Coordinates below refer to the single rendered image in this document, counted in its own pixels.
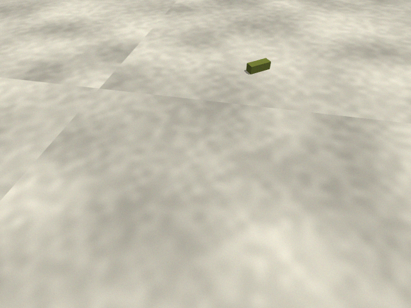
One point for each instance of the carton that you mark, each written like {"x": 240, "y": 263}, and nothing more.
{"x": 258, "y": 66}

